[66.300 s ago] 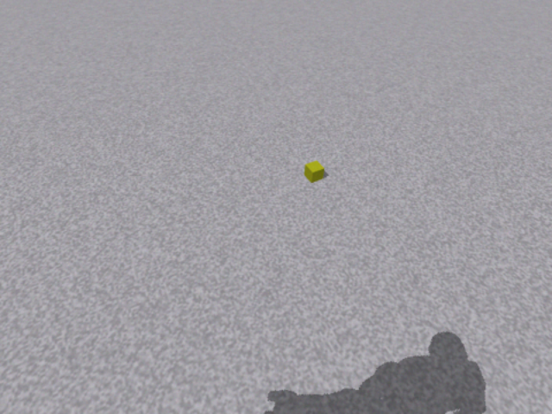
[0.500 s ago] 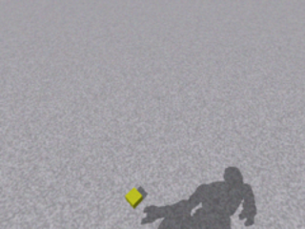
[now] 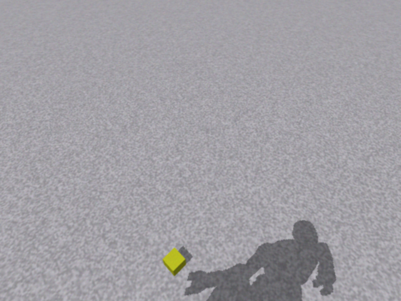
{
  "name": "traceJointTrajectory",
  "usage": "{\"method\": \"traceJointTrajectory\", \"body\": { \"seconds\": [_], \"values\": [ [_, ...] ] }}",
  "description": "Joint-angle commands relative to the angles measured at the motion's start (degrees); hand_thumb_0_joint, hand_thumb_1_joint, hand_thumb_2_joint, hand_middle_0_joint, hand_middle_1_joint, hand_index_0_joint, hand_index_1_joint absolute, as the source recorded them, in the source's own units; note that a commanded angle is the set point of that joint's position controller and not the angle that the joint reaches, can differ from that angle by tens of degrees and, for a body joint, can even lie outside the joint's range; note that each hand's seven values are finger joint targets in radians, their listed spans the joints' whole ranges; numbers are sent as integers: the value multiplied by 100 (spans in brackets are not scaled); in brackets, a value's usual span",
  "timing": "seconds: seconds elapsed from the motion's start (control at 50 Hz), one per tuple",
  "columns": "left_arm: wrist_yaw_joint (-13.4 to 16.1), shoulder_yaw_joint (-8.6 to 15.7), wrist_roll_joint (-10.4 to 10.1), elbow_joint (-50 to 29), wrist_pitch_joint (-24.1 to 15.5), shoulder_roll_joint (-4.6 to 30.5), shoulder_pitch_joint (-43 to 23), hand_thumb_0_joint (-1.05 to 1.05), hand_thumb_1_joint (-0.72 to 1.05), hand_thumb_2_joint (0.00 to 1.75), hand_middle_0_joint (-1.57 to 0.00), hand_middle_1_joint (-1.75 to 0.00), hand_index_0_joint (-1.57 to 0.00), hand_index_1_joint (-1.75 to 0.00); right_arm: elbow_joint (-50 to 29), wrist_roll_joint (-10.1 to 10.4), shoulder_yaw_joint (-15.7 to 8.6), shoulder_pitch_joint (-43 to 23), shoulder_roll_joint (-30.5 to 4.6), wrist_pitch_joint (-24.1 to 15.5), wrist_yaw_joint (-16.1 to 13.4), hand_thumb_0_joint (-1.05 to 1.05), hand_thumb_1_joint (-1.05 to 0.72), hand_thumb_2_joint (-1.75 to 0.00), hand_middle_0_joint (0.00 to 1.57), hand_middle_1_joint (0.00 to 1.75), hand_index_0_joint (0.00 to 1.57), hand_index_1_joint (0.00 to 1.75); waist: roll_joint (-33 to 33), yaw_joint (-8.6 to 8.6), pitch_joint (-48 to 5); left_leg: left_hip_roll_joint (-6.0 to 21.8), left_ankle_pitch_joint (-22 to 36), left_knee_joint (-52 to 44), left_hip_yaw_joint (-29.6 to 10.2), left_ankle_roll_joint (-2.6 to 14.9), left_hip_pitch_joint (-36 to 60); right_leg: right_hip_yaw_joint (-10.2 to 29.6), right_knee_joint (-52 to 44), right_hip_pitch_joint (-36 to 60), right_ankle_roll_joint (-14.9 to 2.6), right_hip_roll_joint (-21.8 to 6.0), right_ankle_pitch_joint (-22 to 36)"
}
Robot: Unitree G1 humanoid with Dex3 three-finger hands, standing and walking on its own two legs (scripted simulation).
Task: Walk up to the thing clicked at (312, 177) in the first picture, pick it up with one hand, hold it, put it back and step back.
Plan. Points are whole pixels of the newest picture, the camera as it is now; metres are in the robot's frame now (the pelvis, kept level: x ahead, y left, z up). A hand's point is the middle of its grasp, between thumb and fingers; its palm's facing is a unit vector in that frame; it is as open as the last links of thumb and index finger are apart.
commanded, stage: stand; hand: left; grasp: from above
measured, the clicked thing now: (174, 261) +0.45 +0.14 -0.74
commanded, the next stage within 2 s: step back in 0.38 s
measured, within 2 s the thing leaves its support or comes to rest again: neither
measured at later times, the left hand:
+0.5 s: hand out of the picture +0.07 +0.27 -0.16, palm faces +0.03 -0.93 -0.36, open 7.3 cm
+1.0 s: hand out of the picture +0.01 +0.34 -0.18, palm faces -0.09 -0.93 -0.36, open 7.3 cm
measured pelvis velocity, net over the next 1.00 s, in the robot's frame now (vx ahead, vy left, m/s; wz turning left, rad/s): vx -0.10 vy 0.08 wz -0.07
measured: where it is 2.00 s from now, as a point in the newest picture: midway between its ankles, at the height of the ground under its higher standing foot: outside the picture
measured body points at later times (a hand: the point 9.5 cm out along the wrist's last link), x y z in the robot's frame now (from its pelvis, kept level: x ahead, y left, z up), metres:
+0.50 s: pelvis -0.02 +0.01 -0.01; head +0.02 +0.00 +0.44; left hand +0.07 +0.31 -0.14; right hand +0.06 -0.30 -0.14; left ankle -0.02 +0.15 -0.73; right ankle +0.00 -0.13 -0.75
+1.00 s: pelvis -0.10 +0.08 -0.02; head -0.03 +0.10 +0.43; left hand +0.02 +0.39 -0.16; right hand -0.03 -0.23 -0.13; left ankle -0.06 +0.15 -0.75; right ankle -0.13 -0.05 -0.71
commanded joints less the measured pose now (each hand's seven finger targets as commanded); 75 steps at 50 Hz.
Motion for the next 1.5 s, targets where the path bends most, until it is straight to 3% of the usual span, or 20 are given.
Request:
{"method": "traceJointTrajectory", "body": {
  "seconds": [0.0, 0.28, 0.34, 0.36, 0.42, 0.48, 0.6, 0.64, 0.66, 0.7, 0.78, 0.94, 1.04, 1.08, 1.12, 1.14, 1.18, 1.26, 1.38, 1.48],
  "values": [
    [90, 182, -22, -392, -155, 1179, -188, 0, 90, 90, -20, -30, -20, -30, -369, 6, -200, -205, -1187, -153, -86, 0, -90, -90, 20, 30, 20, 30, 48, 18, -559, 410, 1250, -230, -145, 376, -221, 392, -254, 382, -216, -519, 1008],
    [72, 194, -22, -387, -155, 1261, -196, 0, 90, 90, -20, -30, -20, -30, -365, 0, -185, -109, -1171, -138, -63, 0, -90, -90, 20, 30, 20, 30, -32, -5, -383, 382, 746, -360, -158, 385, -360, 448, -385, 216, -220, -496, 350],
    [65, 178, -37, -385, -161, 1227, -167, 0, 90, 90, -20, -30, -20, -30, -375, 19, -176, -157, -1193, -151, -65, 0, -90, -90, 20, 30, 20, 30, 59, 8, -402, 400, 966, -299, -152, 388, -286, 437, -335, 247, -216, -509, 727],
    [104, 477, -162, -439, -118, 1684, -119, 0, 90, 90, -20, -30, -20, -30, -490, 51, -231, -371, -1464, -51, -23, 0, -90, -90, 20, 30, 20, 30, -72, 15, 122, 225, 1654, 430, -141, 484, -817, 575, 69, -102, -259, -511, 1808],
    [152, 582, -174, -692, -83, 1817, 5, 0, 90, 90, -20, -30, -20, -30, -672, 154, -230, -120, -1224, 42, -22, 0, -90, -90, 20, 30, 20, 30, -526, -29, -292, -308, 955, 1725, 347, 375, -917, 1052, -16, -25, -951, -1146, 2589],
    [185, 628, 0, -1093, -69, 1819, -307, 0, 90, 90, -20, -30, -20, -30, -845, 101, -348, 116, -1262, 194, 14, 0, -90, -90, 20, 30, 20, 30, -990, -85, -616, -499, -1926, 3526, 33, 520, -1313, 1511, 56, -382, -1644, -1860, 2549],
    [213, 507, -23, -1667, 127, 1648, -996, 0, 90, 90, -20, -30, -20, -30, -949, 57, -456, 747, -1302, 166, 36, 0, -90, -90, 20, 30, 20, 30, -1012, -426, -723, -183, -76, 1096, 157, 519, -826, 860, 1325, -708, -822, -1153, 1654],
    [210, 413, -168, -1799, 248, 1097, -699, 0, 90, 90, -20, -30, -20, -30, -1016, -144, -622, 663, -1923, 73, -33, 0, -90, -90, 20, 30, 20, 30, 1282, -278, -542, 978, 3272, 36, -1729, 625, -181, 562, 3034, -1955, -359, 513, -1251],
    [267, 432, -143, -1667, 326, 1120, -440, 0, 90, 90, -20, -30, -20, -30, -1102, -181, -634, 491, -2045, 57, -56, 0, -90, -90, 20, 30, 20, 30, 873, -122, -566, 1190, 3621, 202, -1900, 813, -102, 1204, 3609, -2260, -357, 817, -2455],
    [338, 442, -99, -1597, 359, 1253, -293, 0, 90, 90, -20, -30, -20, -30, -1327, -117, -651, 210, -2139, 48, -96, 0, -90, -90, 20, 30, 20, 30, 1100, -232, -537, 1443, 3292, 40, -2100, 815, -667, 1647, 4300, -2106, -337, 894, -2510],
    [302, 460, -146, -1507, 333, 1393, 219, 0, 90, 90, -20, -30, -20, -30, -1556, -109, -531, -284, -1443, 8, -230, 0, -90, -90, 20, 30, 20, 30, 801, 174, -837, 695, 3264, 642, -746, 673, 553, 1539, 4514, -2515, -245, 745, -1357],
    [217, 487, -57, -1786, 258, 1301, 11, 0, 90, 90, -20, -30, -20, -30, -1620, -21, -597, 420, -1462, 47, -265, 0, -90, -90, 20, 30, 20, 30, 521, -320, -581, 944, 3166, 618, -781, 852, 715, 1018, 2717, -1859, -41, 563, -1562],
    [148, 528, 27, -1652, 225, 1288, 574, 0, 90, 90, -20, -30, -20, -30, -1805, -14, -635, -145, -1630, 45, -207, 0, -90, -90, 20, 30, 20, 30, 523, -63, -732, 1372, 1424, 458, -1141, 1389, -253, 716, 1771, -846, -283, 294, -1296],
    [108, 565, 58, -1562, 178, 1260, 875, 0, 90, 90, -20, -30, -20, -30, -1814, 25, -606, -322, -1618, 56, -176, 0, -90, -90, 20, 30, 20, 30, 253, 77, -685, 1220, 946, 557, -1006, 1227, -869, 733, 1172, -240, -446, 337, -601],
    [96, 618, 82, -1619, 141, 1414, 919, 0, 90, 90, -20, -30, -20, -30, -1832, 74, -570, -374, -1471, 59, -147, 0, -90, -90, 20, 30, 20, 30, -523, 94, -682, 606, 221, 1217, -522, 852, -1287, 1526, 701, -219, -860, -183, 214],
    [66, 666, 56, -1763, 136, 1701, 675, 0, 90, 90, -20, -30, -20, -30, -1849, 96, -552, -492, -1357, 83, -125, 0, -90, -90, 20, 30, 20, 30, -1249, 138, -240, -294, -878, 2164, 90, 442, -1577, 2760, -1, -905, -1477, -1013, 209],
    [111, 697, 118, -2158, 86, 1865, 75, 0, 90, 90, -20, -30, -20, -30, -1762, 30, -545, -272, -1306, 146, -130, 0, -90, -90, 20, 30, 20, 30, -1472, 88, 194, -882, -2235, 4377, -312, 270, -1541, 3678, -539, -1858, -2053, -1925, 497],
    [176, 656, 84, -2361, 61, 1475, -221, 0, 90, 90, -20, -30, -20, -30, -1582, 113, -444, 295, -1282, 116, -117, 0, -90, -90, 20, 30, 20, 30, -564, -88, -177, -1126, -1550, 4893, -520, 285, -1816, 1922, 73, -1110, -1372, -905, 1613],
    [185, 633, 118, -2445, 149, 1384, 524, 0, 90, 90, -20, -30, -20, -30, -1844, 92, -361, 201, -1227, 41, -223, 0, -90, -90, 20, 30, 20, 30, -939, 309, -831, -706, -2006, 3150, -137, 131, -2424, 1824, 623, 1033, -1427, -992, 2487],
    [126, 609, 28, -2614, 312, 1580, 169, 0, 90, 90, -20, -30, -20, -30, -1585, -16, -482, 927, -1215, 16, -180, 0, -90, -90, 20, 30, 20, 30, -1011, -105, -1036, -503, -215, 390, 406, 401, -747, 1482, 1122, 180, -967, -761, 1736]
  ]
}}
